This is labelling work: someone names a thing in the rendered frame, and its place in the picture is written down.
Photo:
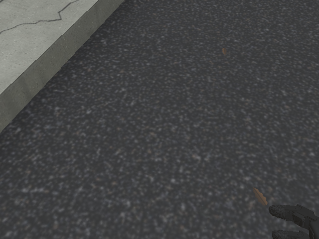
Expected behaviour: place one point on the right robot hand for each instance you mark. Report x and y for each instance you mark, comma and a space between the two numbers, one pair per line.
301, 216

